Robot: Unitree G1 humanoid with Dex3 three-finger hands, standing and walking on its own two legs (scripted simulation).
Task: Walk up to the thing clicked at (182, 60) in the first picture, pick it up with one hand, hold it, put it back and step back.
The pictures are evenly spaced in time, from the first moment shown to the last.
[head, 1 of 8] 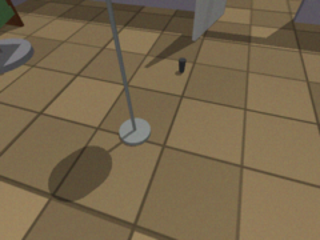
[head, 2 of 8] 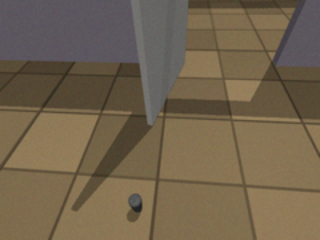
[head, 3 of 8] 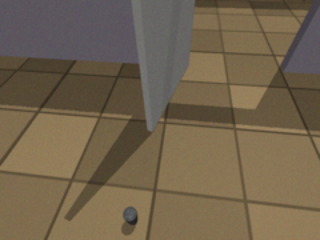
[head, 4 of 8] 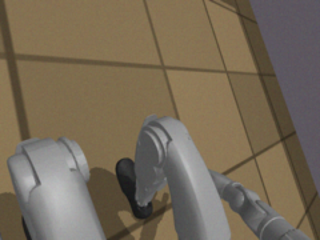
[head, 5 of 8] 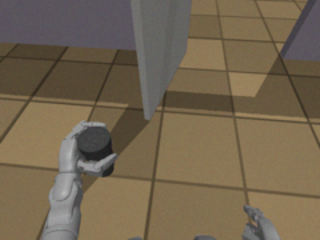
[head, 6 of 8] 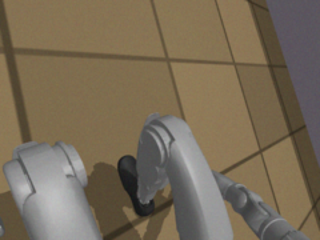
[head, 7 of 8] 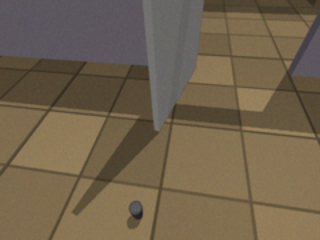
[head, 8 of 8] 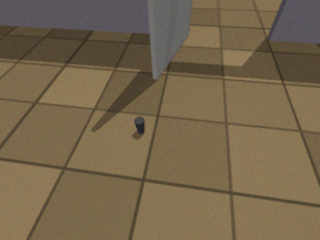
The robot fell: no
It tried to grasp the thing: yes
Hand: left
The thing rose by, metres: 0.69
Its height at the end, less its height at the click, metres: +0.00
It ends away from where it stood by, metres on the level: 0.01
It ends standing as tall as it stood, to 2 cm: yes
